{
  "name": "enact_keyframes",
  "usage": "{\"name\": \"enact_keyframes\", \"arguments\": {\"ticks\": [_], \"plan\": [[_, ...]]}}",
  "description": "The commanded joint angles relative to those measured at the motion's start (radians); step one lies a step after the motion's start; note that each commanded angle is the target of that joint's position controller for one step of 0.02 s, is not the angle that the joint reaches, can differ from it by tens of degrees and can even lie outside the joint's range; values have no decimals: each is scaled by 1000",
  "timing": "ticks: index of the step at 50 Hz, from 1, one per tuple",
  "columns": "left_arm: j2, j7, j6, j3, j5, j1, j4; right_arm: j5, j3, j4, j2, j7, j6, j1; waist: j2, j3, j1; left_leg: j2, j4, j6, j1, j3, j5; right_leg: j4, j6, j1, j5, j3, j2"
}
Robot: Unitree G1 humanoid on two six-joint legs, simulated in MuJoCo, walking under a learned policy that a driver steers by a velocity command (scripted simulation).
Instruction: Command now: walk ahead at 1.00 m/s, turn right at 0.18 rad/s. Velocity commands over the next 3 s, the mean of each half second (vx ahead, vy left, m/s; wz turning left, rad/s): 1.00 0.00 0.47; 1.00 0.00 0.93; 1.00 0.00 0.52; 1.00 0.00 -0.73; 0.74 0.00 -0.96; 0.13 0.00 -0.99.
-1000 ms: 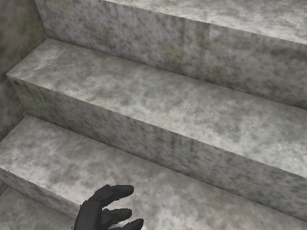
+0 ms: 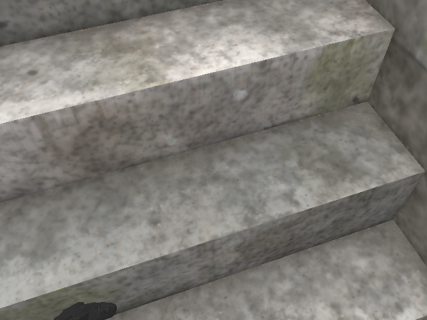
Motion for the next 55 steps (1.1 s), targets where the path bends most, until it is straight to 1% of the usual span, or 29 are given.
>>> {"name": "enact_keyframes", "arguments": {"ticks": [1,2,4,7,10,12,14,16,17,18,19,20,22,23,25,27,30,31,32,33,34,35,36,37,39,41,44,47,55], "plan": [[165,3,-73,80,11,188,113,-41,65,-258,157,-26,-19,-204,0,-159,74,-136,752,51,-643,-120,-63,-704,-6,579,25,510,-239],[106,-7,-101,64,16,238,162,-34,92,-247,207,-42,-15,-151,51,-81,42,-143,772,65,-703,-169,-111,-696,39,555,222,390,-234],[51,-19,-134,47,0,222,199,5,90,-212,147,-46,-6,-138,65,0,31,-164,634,47,-739,-114,-173,-811,72,495,307,284,-266],[-14,-30,-175,25,25,334,328,51,102,-243,203,-85,30,-306,-25,34,70,-233,989,74,-968,-39,-346,-950,56,533,411,201,-332],[-26,-16,-172,2,-33,386,382,75,133,-330,194,-111,63,-485,2,80,48,-204,567,97,-776,82,-335,-1218,112,362,547,7,-329],[1,18,-165,-13,-73,351,390,76,117,-248,100,-98,85,-322,-61,-78,-35,-233,385,126,-401,230,-383,-1236,88,437,1399,-228,-282],[204,74,-218,26,-130,208,289,67,82,-156,-16,-96,115,7,-77,-299,-215,-257,185,74,29,386,-482,-1026,18,479,2449,-210,-375],[314,71,-229,64,-142,141,216,60,61,-79,-95,-85,149,148,-73,-463,-231,-309,-118,86,108,339,-639,-618,-18,713,2721,-160,-442],[270,59,-217,68,-136,169,162,62,45,-58,-139,-73,134,137,-29,-451,-174,-335,-377,142,183,238,-662,-290,10,672,2559,-132,-385],[243,44,-200,74,-89,105,94,92,12,-38,-163,-68,142,163,109,-420,-204,-265,-703,239,302,-9,-567,212,52,459,1462,-127,-235],[63,20,-193,26,64,-12,25,92,2,-22,-83,-66,127,-37,186,-223,-103,-243,-831,326,310,-234,-425,793,97,3,465,23,-67],[-85,4,-199,-27,106,8,-102,43,23,-33,-33,-67,117,-81,71,-182,33,-149,-856,361,325,-469,-105,1100,83,-261,416,142,-29],[-172,-9,-188,-84,83,-40,-215,-21,24,30,1,-75,97,28,-72,9,81,-35,-1133,309,189,-702,-613,1328,26,-533,306,139,-69],[-207,-3,-172,-111,110,-41,-223,-12,22,59,-11,-65,69,59,-122,79,113,-62,-1136,248,151,-612,-554,1294,10,-580,309,140,-129],[-124,22,-135,-107,65,-75,-232,0,27,40,-12,-67,39,-49,-229,233,155,-123,-1190,122,-153,-396,-454,971,43,-428,278,73,-196],[-127,53,-84,-112,39,-244,-310,-3,26,101,-53,-57,2,59,-85,213,91,-114,-1253,194,-165,-393,-311,1210,55,-526,32,-17,-180],[-106,63,-111,-125,42,-448,-458,20,-18,126,-142,-75,12,173,-47,150,21,-96,-1412,202,-44,-332,-145,660,21,-383,-161,9,-244],[-103,46,-111,-138,12,-287,-390,78,-25,84,-144,-94,42,57,-81,-48,105,-124,-1488,225,-276,-166,231,205,-11,282,-107,-72,-200],[-35,51,-123,-95,-46,-144,-313,118,-25,56,-148,-93,21,117,-77,-234,130,-129,-1246,244,-280,-199,1009,122,14,707,-96,-140,-100],[40,66,-106,-36,-60,152,-246,82,-78,1,-302,-70,-8,8,50,-469,297,-37,-962,219,-133,-270,1509,104,8,870,-72,-58,-107],[121,63,-113,9,-40,281,-169,66,-99,-31,-304,-48,-30,-54,-37,-633,322,-90,-635,184,-113,-304,1485,-110,-18,1013,-157,58,-148],[215,50,-136,45,-21,224,-104,47,-64,-90,-158,-22,-32,-22,-414,-754,215,-318,-140,88,-335,-265,497,-436,-134,1147,-390,543,-390],[145,41,-124,43,-13,171,-81,-20,-26,-130,-38,-26,-52,-103,-444,-740,169,-288,233,32,-299,-225,16,-450,-104,1001,-204,616,-474],[99,53,-88,34,-23,120,-66,-42,-28,-170,-10,-23,-28,-220,-303,-628,148,-275,408,27,-380,-155,64,-566,-56,809,-407,616,-444],[-16,75,-84,10,1,18,55,-30,0,-228,54,-19,34,-226,3,-196,21,-195,523,63,-575,-100,114,-577,-27,454,-393,499,-470],[-45,54,-116,2,33,55,164,-8,30,-246,102,-7,103,-133,27,-34,-63,-185,712,80,-627,-112,-112,-667,9,304,-278,334,-451],[-7,31,-162,16,36,105,220,30,26,-262,79,-5,127,-127,-1,38,-80,-123,642,67,-749,-140,-221,-824,44,368,-136,169,-494],[129,41,-203,55,41,126,224,40,-8,-299,-4,-4,144,-236,13,76,-70,-94,493,38,-734,-132,-244,-1004,35,408,-116,57,-552],[174,24,-210,77,37,368,251,21,-45,-344,-22,-29,196,-460,-104,144,54,-75,623,95,-1102,-86,-606,-1140,43,1039,232,-253,-603]]}}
